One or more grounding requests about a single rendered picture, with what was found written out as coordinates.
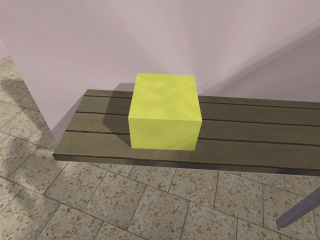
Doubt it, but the carton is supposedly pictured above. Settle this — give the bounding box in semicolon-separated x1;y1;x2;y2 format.
128;73;202;151

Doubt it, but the table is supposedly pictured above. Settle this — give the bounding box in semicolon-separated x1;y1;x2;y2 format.
52;89;320;228

